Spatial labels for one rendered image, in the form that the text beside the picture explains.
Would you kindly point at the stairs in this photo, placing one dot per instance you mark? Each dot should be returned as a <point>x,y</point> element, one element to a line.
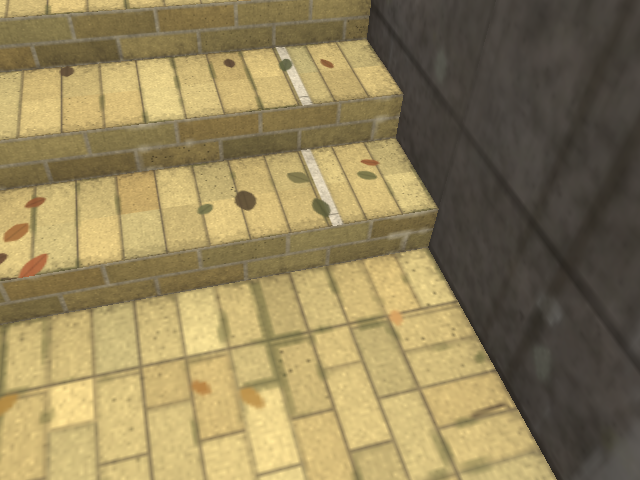
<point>152,147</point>

